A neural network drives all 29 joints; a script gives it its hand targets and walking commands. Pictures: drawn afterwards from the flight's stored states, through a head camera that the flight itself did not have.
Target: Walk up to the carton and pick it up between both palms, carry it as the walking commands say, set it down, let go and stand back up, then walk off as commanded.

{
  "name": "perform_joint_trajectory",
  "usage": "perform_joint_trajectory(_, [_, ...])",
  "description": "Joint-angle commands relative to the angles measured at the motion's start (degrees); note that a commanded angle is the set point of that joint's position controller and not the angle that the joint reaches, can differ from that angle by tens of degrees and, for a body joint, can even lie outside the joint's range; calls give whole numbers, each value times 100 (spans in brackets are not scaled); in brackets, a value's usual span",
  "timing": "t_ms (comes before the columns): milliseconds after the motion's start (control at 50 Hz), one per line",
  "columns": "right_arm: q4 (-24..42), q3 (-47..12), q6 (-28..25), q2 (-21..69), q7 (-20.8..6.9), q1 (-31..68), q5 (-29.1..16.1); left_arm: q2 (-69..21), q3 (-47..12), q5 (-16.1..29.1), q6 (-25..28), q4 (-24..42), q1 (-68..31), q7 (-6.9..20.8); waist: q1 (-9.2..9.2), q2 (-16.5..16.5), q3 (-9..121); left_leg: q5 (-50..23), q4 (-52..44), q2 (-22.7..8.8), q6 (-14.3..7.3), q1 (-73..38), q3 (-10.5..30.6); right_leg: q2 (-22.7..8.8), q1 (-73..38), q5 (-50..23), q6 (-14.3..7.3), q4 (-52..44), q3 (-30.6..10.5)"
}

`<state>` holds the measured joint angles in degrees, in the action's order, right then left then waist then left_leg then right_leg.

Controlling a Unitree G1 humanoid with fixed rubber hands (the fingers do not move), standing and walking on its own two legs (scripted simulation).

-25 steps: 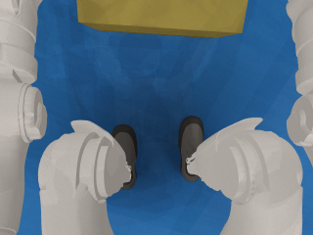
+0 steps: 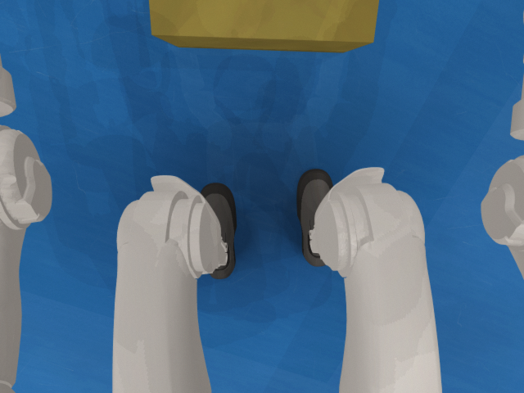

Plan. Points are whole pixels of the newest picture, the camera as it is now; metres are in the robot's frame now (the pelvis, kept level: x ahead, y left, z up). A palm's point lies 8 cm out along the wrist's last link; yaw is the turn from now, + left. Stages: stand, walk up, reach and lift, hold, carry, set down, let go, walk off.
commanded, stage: set down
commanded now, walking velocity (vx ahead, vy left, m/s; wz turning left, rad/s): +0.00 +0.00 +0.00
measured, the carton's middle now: out of the picture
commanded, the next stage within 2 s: let go in 0.94 s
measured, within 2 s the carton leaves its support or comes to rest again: neither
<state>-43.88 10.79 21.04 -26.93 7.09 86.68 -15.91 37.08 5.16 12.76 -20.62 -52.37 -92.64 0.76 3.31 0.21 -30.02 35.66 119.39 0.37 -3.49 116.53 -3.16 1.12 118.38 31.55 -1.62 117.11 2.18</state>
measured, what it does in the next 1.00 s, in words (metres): rises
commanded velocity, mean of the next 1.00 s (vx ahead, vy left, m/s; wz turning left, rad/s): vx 0.00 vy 0.00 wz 0.00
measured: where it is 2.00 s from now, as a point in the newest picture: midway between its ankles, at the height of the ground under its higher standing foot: (267, 239)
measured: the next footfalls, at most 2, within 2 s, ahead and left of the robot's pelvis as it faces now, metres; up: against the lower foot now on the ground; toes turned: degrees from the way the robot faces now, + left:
none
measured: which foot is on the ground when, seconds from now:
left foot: down 0.00-1.00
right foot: down 0.00-1.00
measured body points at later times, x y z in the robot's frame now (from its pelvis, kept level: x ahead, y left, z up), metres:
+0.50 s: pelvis +0.00 +0.00 +0.14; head +0.39 -0.01 +0.34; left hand +0.62 +0.23 +0.01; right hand +0.59 -0.24 +0.00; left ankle +0.10 +0.10 -0.38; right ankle +0.12 -0.11 -0.38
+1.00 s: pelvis +0.01 +0.01 +0.25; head +0.39 +0.00 +0.48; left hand +0.62 +0.23 +0.12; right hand +0.58 -0.24 +0.11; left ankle +0.10 +0.10 -0.38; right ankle +0.12 -0.11 -0.38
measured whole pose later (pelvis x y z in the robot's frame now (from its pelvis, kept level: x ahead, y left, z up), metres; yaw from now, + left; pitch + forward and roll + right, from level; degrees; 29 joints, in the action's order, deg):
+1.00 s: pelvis +0.01 +0.01 +0.25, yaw +0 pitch +31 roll -1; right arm -41.0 16.0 21.0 -25.2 2.6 81.1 -6.9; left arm 34.5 10.8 5.1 -19.6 -53.3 -90.2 4.6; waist 2.6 -1.1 -29.9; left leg 17.1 60.6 2.4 -2.2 74.9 0.3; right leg 2.4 75.1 13.9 -0.1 57.5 -0.2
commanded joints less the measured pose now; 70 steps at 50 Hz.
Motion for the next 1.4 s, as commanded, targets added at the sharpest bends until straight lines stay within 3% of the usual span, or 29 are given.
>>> perform_joint_trajectory(0, [1185,290,-25,-1256,15,2003,86,1362,305,-8,63,1139,-2226,41,115,-323,11217,-2572,-1379,233,63,-4465,384,221,-4476,-2542,122,-1120,-36])
perform_joint_trajectory(80, [1512,309,148,-1186,-6,1981,77,1477,429,-75,-64,1422,-2278,94,34,-404,11621,-2703,-1773,270,61,-4880,404,244,-4722,-2597,136,-1539,-61])
perform_joint_trajectory(120, [1549,407,230,-1309,4,2008,133,1442,402,-28,-153,1424,-2260,127,128,-395,11805,-2752,-1954,267,72,-5036,434,244,-4896,-2640,143,-1717,-57])
perform_joint_trajectory(300, [1902,451,468,-1282,-57,1921,105,1572,541,-112,-340,1625,-2241,230,82,-390,12371,-3028,-2871,302,79,-5842,465,268,-5770,-2933,204,-2645,-120])
perform_joint_trajectory(620, [1945,469,367,-1282,-169,1564,161,1542,632,-155,-206,1635,-1969,348,7,-362,12531,-3740,-4670,287,110,-7339,550,264,-7130,-3588,278,-4499,-259])
perform_joint_trajectory(680, [1844,554,334,-1322,-185,1455,251,1516,638,-150,-160,1548,-1931,372,82,-344,12536,-3740,-5055,275,119,-7641,580,258,-7452,-3621,279,-4893,-273])
perform_joint_trajectory(780, [1618,543,198,-1188,-285,1403,330,1335,603,-284,-49,1308,-1913,387,28,-457,12160,-3876,-5689,177,160,-8264,664,266,-7337,-3493,303,-5534,-206])
perform_joint_trajectory(800, [1219,504,153,-1026,-318,1316,428,1193,646,-365,11,903,-1826,418,10,-447,11613,-3778,-5793,151,164,-8005,661,225,-7131,-3383,304,-5666,-211])
perform_joint_trajectory(820, [1368,555,62,-980,-343,1327,445,1156,637,-405,89,991,-1851,424,43,-424,11705,-3928,-5905,127,166,-8202,691,244,-7217,-3502,316,-5771,-175])
perform_joint_trajectory(900, [920,715,-110,-836,-380,1071,806,910,651,-682,274,566,-1679,455,152,-461,11461,-4010,-6109,101,233,-8396,696,234,-7256,-3490,341,-6045,-103])
perform_joint_trajectory(1000, [1360,721,-273,-1047,-526,-211,1098,697,894,-963,290,1068,-319,216,72,-431,12568,-5130,-6127,172,301,-9427,731,302,-7766,-4110,330,-6065,-49])
perform_joint_trajectory(1080, [2422,450,-269,-1241,-668,-1228,1034,509,993,-894,237,2495,800,-99,61,-242,13290,-5723,-6204,196,310,-10051,822,305,-8458,-4545,240,-6106,-246])
perform_joint_trajectory(1160, [3378,230,-271,-1123,-721,-2391,782,280,926,-779,209,3782,1970,-217,150,-229,13222,-5744,-6338,184,295,-10171,801,248,-9132,-4953,207,-6236,-387])
perform_joint_trajectory(1260, [3780,103,-359,-777,-792,-3814,737,99,845,-803,368,4408,3339,-186,72,-241,12469,-5162,-6605,188,319,-9878,728,145,-9854,-4904,225,-6479,-474])
perform_joint_trajectory(1380, [3772,-89,-749,-98,-907,-5729,967,-692,823,-1108,744,4037,5654,-97,-184,-163,10390,-4399,-7201,154,278,-9604,692,59,-10168,-4395,226,-7007,-484])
